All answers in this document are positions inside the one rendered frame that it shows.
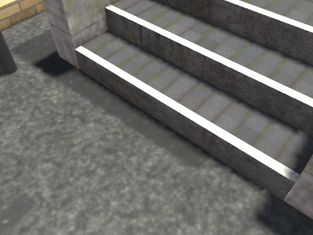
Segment stairs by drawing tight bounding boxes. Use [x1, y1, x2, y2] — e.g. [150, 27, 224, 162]
[75, 0, 313, 200]

